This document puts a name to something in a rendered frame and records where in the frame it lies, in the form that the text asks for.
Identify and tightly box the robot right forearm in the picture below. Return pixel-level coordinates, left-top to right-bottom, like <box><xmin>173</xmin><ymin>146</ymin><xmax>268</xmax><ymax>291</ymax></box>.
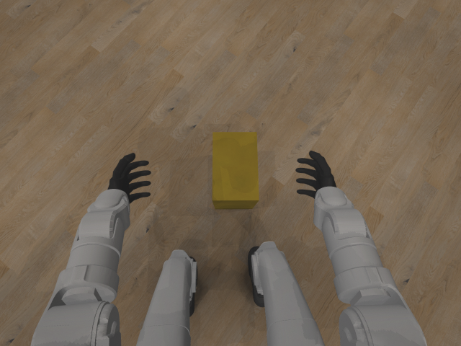
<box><xmin>313</xmin><ymin>187</ymin><xmax>427</xmax><ymax>346</ymax></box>

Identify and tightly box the robot right upper arm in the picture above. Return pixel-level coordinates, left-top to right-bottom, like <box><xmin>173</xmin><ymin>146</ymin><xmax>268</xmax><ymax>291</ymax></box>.
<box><xmin>339</xmin><ymin>304</ymin><xmax>426</xmax><ymax>346</ymax></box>

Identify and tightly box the carton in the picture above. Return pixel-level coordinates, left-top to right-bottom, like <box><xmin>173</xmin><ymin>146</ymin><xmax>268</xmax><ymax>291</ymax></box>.
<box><xmin>212</xmin><ymin>132</ymin><xmax>259</xmax><ymax>209</ymax></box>

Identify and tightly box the robot right shin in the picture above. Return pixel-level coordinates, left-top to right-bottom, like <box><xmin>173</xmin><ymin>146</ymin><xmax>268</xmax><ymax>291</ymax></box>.
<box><xmin>256</xmin><ymin>241</ymin><xmax>286</xmax><ymax>293</ymax></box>

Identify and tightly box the right robot foot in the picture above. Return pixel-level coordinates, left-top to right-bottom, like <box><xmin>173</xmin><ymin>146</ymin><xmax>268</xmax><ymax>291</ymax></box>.
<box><xmin>248</xmin><ymin>247</ymin><xmax>264</xmax><ymax>307</ymax></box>

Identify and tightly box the left robot hand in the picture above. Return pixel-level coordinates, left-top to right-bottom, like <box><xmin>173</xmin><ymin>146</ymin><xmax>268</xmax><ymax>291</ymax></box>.
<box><xmin>108</xmin><ymin>153</ymin><xmax>151</xmax><ymax>204</ymax></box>

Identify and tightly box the robot left forearm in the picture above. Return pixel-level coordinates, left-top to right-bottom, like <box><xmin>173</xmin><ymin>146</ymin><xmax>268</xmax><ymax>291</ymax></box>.
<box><xmin>30</xmin><ymin>189</ymin><xmax>130</xmax><ymax>346</ymax></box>

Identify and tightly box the robot left upper arm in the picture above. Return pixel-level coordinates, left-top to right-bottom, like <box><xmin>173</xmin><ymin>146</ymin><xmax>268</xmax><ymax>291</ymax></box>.
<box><xmin>33</xmin><ymin>301</ymin><xmax>121</xmax><ymax>346</ymax></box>

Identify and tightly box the right robot hand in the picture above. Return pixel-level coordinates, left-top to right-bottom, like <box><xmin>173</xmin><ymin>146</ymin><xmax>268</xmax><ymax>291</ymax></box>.
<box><xmin>295</xmin><ymin>151</ymin><xmax>336</xmax><ymax>199</ymax></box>

